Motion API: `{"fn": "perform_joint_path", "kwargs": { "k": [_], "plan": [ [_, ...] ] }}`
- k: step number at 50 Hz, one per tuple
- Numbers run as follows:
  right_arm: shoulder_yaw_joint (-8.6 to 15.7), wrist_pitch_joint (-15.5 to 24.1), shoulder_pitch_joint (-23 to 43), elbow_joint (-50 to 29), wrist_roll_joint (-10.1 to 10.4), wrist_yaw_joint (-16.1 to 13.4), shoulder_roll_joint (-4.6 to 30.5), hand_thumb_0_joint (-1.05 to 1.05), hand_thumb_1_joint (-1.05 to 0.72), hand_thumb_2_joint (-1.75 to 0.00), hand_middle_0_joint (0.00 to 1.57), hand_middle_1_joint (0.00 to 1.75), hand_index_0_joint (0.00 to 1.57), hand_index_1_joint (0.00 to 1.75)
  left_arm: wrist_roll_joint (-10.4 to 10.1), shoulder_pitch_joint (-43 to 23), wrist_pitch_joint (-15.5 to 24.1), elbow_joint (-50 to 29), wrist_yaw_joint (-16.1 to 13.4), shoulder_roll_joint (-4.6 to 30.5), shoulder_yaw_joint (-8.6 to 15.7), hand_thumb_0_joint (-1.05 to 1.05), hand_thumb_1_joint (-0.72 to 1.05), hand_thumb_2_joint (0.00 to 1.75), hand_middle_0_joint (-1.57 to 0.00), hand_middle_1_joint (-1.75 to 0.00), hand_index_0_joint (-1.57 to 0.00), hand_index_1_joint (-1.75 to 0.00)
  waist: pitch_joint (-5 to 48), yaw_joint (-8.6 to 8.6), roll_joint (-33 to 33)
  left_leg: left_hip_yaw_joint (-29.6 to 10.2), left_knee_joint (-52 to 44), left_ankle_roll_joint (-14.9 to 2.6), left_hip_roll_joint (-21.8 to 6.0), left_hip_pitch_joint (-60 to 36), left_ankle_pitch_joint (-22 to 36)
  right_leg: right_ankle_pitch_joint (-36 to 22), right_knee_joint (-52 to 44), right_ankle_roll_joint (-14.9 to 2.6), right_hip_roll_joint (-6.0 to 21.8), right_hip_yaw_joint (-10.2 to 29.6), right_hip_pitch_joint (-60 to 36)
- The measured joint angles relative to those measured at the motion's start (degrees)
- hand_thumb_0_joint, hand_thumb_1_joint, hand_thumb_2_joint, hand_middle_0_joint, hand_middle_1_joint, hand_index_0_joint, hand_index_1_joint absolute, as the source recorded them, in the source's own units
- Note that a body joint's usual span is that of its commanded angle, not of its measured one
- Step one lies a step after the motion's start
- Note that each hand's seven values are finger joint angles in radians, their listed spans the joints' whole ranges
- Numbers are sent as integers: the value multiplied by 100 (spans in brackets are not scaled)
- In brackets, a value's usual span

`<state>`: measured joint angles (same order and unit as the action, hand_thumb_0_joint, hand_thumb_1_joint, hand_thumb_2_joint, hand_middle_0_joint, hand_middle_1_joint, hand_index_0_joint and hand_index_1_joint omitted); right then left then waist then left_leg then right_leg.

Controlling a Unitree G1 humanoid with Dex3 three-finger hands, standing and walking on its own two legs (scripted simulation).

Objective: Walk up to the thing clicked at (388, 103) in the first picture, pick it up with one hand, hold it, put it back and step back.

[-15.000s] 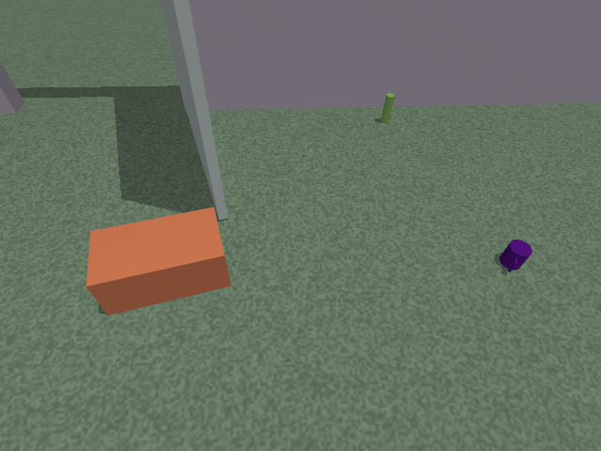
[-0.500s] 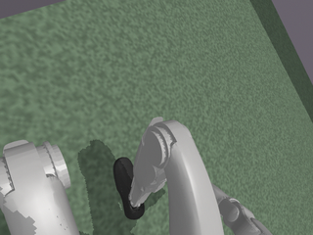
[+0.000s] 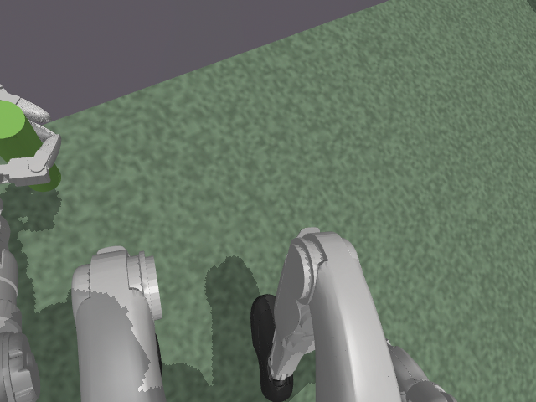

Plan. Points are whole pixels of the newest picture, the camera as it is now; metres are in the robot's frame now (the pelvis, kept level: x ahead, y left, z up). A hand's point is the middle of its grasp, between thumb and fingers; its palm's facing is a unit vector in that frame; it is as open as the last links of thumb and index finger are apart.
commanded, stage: settle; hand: left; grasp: from the side
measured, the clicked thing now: (25, 153) +0.44 +0.29 -0.10
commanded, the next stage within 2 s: lift in 1.02 s
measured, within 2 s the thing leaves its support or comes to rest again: neither
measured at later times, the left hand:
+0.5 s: hand (21, 116) +0.45 +0.27 -0.01, palm faces +0.19 -0.98 -0.04, open 6.1 cm
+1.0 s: hand (19, 106) +0.45 +0.27 +0.02, palm faces +0.20 -0.98 -0.04, open 6.1 cm
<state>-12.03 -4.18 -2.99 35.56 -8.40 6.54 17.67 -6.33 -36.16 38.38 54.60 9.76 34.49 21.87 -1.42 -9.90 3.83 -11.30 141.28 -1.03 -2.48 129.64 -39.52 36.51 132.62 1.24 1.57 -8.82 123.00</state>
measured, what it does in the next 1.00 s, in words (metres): stands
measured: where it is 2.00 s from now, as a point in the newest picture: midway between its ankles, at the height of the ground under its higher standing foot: (212, 383)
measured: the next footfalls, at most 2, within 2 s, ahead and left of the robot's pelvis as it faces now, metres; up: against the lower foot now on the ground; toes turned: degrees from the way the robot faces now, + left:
none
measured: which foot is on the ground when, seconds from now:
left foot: down 0.00-1.00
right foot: down 0.00-1.00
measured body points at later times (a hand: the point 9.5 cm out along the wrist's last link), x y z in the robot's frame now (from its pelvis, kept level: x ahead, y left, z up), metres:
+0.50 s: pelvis +0.01 -0.01 +0.03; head +0.22 +0.07 +0.42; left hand +0.44 +0.32 +0.00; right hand +0.17 -0.27 -0.08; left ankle +0.08 +0.12 -0.29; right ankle +0.12 -0.12 -0.29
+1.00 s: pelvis +0.01 -0.01 +0.05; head +0.21 +0.07 +0.45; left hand +0.43 +0.32 +0.02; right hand +0.14 -0.26 -0.07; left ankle +0.08 +0.12 -0.29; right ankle +0.12 -0.12 -0.29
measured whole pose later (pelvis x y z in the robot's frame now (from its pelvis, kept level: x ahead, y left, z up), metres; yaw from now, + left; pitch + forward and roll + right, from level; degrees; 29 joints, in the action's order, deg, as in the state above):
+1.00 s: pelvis +0.01 -0.01 +0.05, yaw +5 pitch +32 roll -6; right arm -3.7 -1.9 -7.0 38.4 -4.7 3.4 16.0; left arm -5.6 -39.8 33.7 55.3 12.1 25.9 23.7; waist 6.1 -8.2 0.3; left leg -5.1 130.1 -0.5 -2.3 123.7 -39.0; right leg 37.9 126.1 0.3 2.8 -4.0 120.5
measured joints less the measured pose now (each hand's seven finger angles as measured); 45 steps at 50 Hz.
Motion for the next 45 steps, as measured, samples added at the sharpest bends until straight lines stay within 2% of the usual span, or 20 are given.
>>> {"fn": "perform_joint_path", "kwargs": {
  "k": [7, 18, 30, 45],
  "plan": [
    [260, 27, -82, 81, 187, -110, -9, 0, -89, -89, 20, 30, 20, 30, -226, -42, -242, -155, 175, -274, 135, 3, 8, 109, -97, -107, -98, -107, 251, 76, -189, 176, -239, 44, 0, -90, -112, 168, -81, -51, 45, 137, 28],
    [576, 101, -82, 63, 322, -231, -24, 0, -89, -90, 20, 30, 20, 30, -199, -116, -458, -325, 438, -536, 231, 4, 8, 109, -98, -107, -99, -107, 453, 150, -279, 339, -545, 91, -16, -243, -156, 250, -237, -107, 65, 263, 6],
    [751, 161, -143, 131, 357, -306, -68, 0, -90, -90, 20, 30, 20, 30, -57, -200, -519, -255, 353, -719, 220, 4, 7, 110, -98, -107, -99, -107, 622, 206, -321, 490, -839, 73, -1, -420, -63, 208, -440, -107, 96, 379, -124],
    [808, 207, -344, 256, 372, -312, -158, 0, -90, -90, 20, 30, 20, 30, 54, -352, -481, 87, 271, -820, 163, 4, 6, 111, -99, -107, -100, -107, 719, 180, -342, 598, -1058, 55, 15, -555, 38, 144, -593, -99, 118, 466, -223]
  ]
}}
